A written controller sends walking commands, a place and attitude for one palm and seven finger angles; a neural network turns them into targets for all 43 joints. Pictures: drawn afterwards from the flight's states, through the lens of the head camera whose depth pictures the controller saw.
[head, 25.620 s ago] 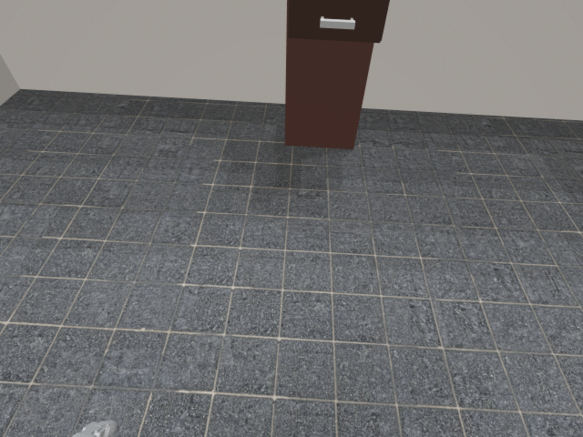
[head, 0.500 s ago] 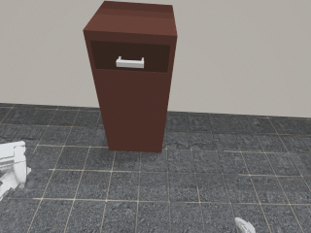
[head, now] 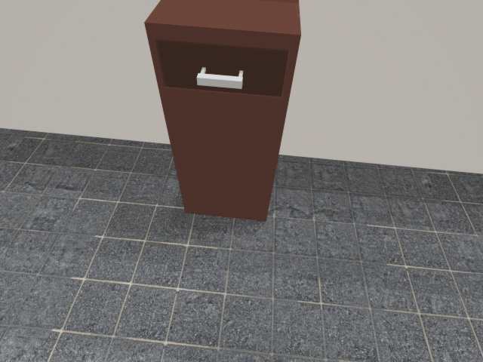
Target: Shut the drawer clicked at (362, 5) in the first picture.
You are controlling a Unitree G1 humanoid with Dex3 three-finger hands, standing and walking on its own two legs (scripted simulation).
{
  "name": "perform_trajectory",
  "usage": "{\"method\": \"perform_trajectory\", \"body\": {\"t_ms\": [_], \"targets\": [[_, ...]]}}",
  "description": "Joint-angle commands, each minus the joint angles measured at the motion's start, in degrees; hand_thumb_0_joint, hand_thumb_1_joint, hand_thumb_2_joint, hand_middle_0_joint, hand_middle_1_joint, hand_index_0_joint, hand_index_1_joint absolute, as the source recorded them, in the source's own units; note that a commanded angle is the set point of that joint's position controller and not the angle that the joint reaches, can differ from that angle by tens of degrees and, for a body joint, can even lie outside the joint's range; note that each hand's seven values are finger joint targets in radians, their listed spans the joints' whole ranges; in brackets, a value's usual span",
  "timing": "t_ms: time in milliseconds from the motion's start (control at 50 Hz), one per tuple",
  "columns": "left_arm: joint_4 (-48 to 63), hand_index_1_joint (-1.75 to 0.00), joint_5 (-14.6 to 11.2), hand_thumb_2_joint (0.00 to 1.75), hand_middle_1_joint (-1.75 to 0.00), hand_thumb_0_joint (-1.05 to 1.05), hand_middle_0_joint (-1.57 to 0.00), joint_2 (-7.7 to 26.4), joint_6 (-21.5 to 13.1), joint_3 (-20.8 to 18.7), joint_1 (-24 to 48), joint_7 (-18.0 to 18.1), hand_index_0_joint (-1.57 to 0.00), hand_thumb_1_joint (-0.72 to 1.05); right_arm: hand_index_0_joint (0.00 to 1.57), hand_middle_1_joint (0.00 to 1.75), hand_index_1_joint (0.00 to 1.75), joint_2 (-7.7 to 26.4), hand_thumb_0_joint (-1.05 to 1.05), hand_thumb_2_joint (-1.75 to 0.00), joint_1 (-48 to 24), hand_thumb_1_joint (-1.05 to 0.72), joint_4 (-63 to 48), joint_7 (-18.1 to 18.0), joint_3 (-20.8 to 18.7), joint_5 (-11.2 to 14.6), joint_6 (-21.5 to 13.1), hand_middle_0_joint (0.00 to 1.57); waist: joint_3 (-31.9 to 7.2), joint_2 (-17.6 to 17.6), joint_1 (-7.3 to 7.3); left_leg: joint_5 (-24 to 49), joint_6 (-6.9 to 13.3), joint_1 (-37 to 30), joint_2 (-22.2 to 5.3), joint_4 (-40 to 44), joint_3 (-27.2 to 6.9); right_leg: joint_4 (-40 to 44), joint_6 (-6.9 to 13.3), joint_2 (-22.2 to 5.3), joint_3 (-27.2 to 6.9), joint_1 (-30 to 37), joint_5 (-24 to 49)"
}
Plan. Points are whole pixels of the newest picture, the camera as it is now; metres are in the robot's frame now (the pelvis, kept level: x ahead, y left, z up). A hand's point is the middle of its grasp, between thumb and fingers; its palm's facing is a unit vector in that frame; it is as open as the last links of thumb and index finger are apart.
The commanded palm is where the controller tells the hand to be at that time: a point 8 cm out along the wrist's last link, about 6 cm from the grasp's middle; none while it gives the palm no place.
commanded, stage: let the arm hang, fingers relaxed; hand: left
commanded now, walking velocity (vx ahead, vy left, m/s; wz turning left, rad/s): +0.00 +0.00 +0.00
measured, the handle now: (221, 76) +0.81 +0.11 +0.02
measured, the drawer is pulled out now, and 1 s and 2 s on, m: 0.00 0.00 0.00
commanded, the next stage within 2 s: look to check the result in 0.66 s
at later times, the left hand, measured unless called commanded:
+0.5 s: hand out of the picture +0.00 +0.17 -0.17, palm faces +0.03 -0.99 -0.16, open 7.3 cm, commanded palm none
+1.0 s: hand out of the picture +0.00 +0.16 -0.17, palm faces +0.03 -0.99 -0.16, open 7.4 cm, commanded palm none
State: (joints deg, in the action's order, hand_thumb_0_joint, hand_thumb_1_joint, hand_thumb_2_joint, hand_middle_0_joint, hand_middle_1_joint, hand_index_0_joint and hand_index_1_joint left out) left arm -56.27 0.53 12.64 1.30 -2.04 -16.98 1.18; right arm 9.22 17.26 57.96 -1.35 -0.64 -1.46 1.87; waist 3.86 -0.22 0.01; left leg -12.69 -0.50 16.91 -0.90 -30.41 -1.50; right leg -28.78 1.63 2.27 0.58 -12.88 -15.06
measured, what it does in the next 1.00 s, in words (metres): stands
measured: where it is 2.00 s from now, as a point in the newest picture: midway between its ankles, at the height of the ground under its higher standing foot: outside the picture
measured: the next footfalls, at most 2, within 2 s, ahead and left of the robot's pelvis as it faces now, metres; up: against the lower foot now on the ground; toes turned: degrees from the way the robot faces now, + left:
none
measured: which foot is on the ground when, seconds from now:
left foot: down 0.00-1.00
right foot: down 0.00-1.00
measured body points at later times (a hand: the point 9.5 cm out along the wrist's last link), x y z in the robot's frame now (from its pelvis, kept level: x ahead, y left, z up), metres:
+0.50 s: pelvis +0.01 +0.01 +0.01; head +0.02 +0.01 +0.46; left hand +0.00 +0.22 -0.16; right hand -0.02 -0.18 -0.16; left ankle +0.04 +0.12 -0.74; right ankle +0.00 -0.10 -0.74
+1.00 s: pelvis +0.02 +0.00 +0.01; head +0.03 +0.00 +0.46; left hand +0.00 +0.21 -0.16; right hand -0.01 -0.20 -0.16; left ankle +0.04 +0.12 -0.74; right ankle +0.00 -0.10 -0.74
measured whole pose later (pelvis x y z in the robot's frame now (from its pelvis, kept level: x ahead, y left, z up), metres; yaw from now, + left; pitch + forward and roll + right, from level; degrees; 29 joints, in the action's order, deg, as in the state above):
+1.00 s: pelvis +0.02 +0.00 +0.01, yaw -1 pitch -2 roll +0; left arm -66.1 0.3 6.1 -0.5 -0.8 -16.7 1.9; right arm 6.2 17.4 65.0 -2.6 -0.8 -1.0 0.3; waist 3.1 0.6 -0.5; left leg -11.7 0.0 12.0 -0.4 -25.2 0.4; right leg -25.2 1.2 1.6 -1.3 -9.3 -14.5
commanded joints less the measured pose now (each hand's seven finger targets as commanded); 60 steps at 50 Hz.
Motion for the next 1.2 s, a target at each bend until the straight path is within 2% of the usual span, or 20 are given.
{"method": "perform_trajectory", "body": {"t_ms": [0, 60, 140, 220, 280, 440, 620, 780, 900, 960, 1000, 1060, 1180], "targets": [[-1.1, -0.6, -0.3, 0.9, -0.6, 0.0, -0.48, 3.9, -1.9, 0.2, -1.1, 0.4, -0.48, 0.9, 0.2, 0.3, 0.3, 5.1, 0.0, -0.9, 2.2, -0.9, -0.7, -0.5, -1.2, 0.7, -1.9, 0.2, -4.8, 0.8, -0.42, 6.4, 2.5, -5.9, -3.8, 6.5, -2.5, 8.6, 1.6, -7.0, -6.1, 1.1, 6.8], [-3.8, -0.47, -0.3, 0.9, -0.47, 0.0, -0.36, 3.8, -1.9, 0.4, -2.0, 0.7, -0.36, 0.9, 0.2, 0.3, 0.3, 4.7, 0.0, -0.9, 3.2, -0.9, 1.5, -0.7, -1.1, 0.8, -1.9, 0.2, -3.1, 0.2, -0.23, 6.8, 2.4, -6.1, -4.0, 7.4, -2.3, 9.0, 1.5, -6.7, -5.5, 0.9, 6.0], [-6.6, -0.3, -0.3, 0.9, -0.3, 0.0, -0.2, 2.1, -1.6, 0.8, -3.0, 0.9, -0.2, 0.9, 0.2, 0.3, 0.3, 3.7, 0.0, -0.9, 4.3, -0.9, 3.8, -0.9, -0.8, 0.7, -1.6, 0.2, 0.4, 1.2, -0.43, 2.5, 2.5, -5.4, -4.0, 9.3, -2.7, 10.3, 1.5, -6.3, -5.6, -1.0, 0.8], [-7.9, -0.3, -0.2, 0.9, -0.3, 0.0, -0.2, 0.8, -1.5, 0.8, -3.5, 1.0, -0.2, 0.9, 0.2, 0.3, 0.3, 2.8, 0.0, -0.9, 5.2, -0.9, 4.8, -1.0, -0.9, 0.6, -1.6, 0.2, 2.3, 1.9, -0.4, -0.7, 2.7, -4.2, -4.0, 10.5, -3.0, 10.4, 1.5, -6.0, -5.5, -1.9, -1.6], [-8.5, -0.3, -0.1, 0.9, -0.3, 0.0, -0.2, 0.0, -1.6, 0.7, -4.2, 1.1, -0.2, 0.9, 0.2, 0.3, 0.3, 2.4, 0.0, -0.9, 5.3, -0.9, 5.1, -1.1, -1.0, 0.6, -1.7, 0.2, 2.1, 1.8, -0.3, -1.9, 2.9, -4.0, -4.0, 10.7, -3.4, 10.1, 1.4, -5.9, -5.4, -2.0, -1.8], [-8.8, -0.3, 0.0, 0.9, -0.3, 0.0, -0.2, -1.4, -1.8, 0.5, -4.4, 1.3, -0.2, 0.9, 0.2, 0.3, 0.3, 1.0, 0.0, -0.9, 5.7, -0.9, 5.6, -1.3, -1.1, 0.6, -2.1, 0.2, 2.2, 1.6, -0.36, 0.8, 3.0, -4.2, -4.1, 10.5, -3.1, 9.0, 1.2, -5.8, -5.3, -1.9, 1.5], [-8.7, -0.3, -0.1, 0.9, -0.3, 0.0, -0.2, -1.1, -2.1, 0.5, -4.7, 1.4, -0.2, 0.9, 0.2, 0.3, 0.3, 0.9, 0.0, -0.9, 5.7, -0.9, 5.8, -1.2, -1.3, 0.7, -2.1, 0.2, 1.5, -0.1, -0.46, 3.4, 2.7, -5.8, -3.7, 9.2, -2.1, 9.6, 1.2, -6.2, -5.7, -1.7, 2.8], [-8.9, -0.3, -0.1, 0.9, -0.3, 0.0, -0.2, -1.1, -2.2, 0.5, -4.6, 1.4, -0.2, 0.9, 0.2, 0.3, 0.3, 1.2, 0.0, -0.9, 5.6, -0.9, 6.0, -1.3, -1.2, 0.7, -2.0, 0.2, 1.5, 1.5, -0.66, 3.7, 2.6, -6.5, -4.1, 9.3, -2.0, 9.9, 1.3, -6.2, -5.8, -1.6, 2.6], [-9.1, -0.3, -0.1, 0.9, -0.3, 0.0, -0.2, -1.2, -2.1, 0.6, -4.5, 1.3, -0.2, 0.9, 0.2, 0.3, 0.3, 1.4, 0.0, -0.9, 5.2, -0.9, 6.1, -1.3, -1.1, 0.7, -2.0, 0.2, 2.3, 1.6, -0.59, 3.2, 2.5, -6.4, -4.0, 9.5, -2.1, 10.0, 1.2, -6.0, -6.1, -2.1, 2.3], [-9.0, -0.3, -0.1, 0.9, -0.3, 0.0, -0.2, -0.9, -2.3, 0.4, -4.6, 1.4, -0.2, 0.9, 0.2, 0.3, 0.3, 1.7, 0.0, -0.9, 5.0, -0.9, 6.0, -1.4, -1.1, 0.8, -2.2, 0.2, 0.7, 0.3, -0.44, 5.6, 2.6, -7.3, -4.2, 9.1, -2.0, 9.6, 1.2, -6.1, -6.0, -0.8, 4.6], [-9.1, -0.3, -0.2, 0.9, -0.3, 0.0, -0.2, -1.0, -2.3, 0.4, -4.3, 1.4, -0.2, 0.9, 0.2, 0.3, 0.3, 1.4, 0.0, -0.9, 5.1, -0.9, 6.3, -1.4, -1.0, 0.8, -2.2, 0.2, 0.8, 0.9, -0.54, 5.7, 2.5, -7.1, -4.2, 9.2, -1.8, 9.7, 1.1, -6.2, -5.8, -0.4, 4.9], [-9.1, -0.3, -0.1, 0.9, -0.3, 0.0, -0.2, -1.1, -2.3, 0.5, -4.7, 1.4, -0.2, 0.9, 0.2, 0.3, 0.3, 1.6, 0.0, -0.9, 4.8, -0.9, 6.1, -1.4, -1.2, 0.8, -2.1, 0.2, 1.3, 0.0, -0.41, 6.1, 2.4, -7.4, -4.1, 8.9, -1.7, 9.9, 1.1, -6.2, -6.0, -1.0, 5.1], [-9.1, -0.3, -0.2, 0.9, -0.3, 0.0, -0.2, -0.9, -2.3, 0.4, -4.2, 1.4, -0.2, 0.9, 0.2, 0.3, 0.3, 1.2, 0.0, -0.9, 4.8, -0.9, 6.5, -1.4, -1.0, 0.7, -2.0, 0.2, 1.6, 1.0, -0.47, 5.3, 2.3, -7.0, -4.0, 9.0, -1.7, 10.3, 1.1, -6.3, -5.8, -0.8, 3.9]]}}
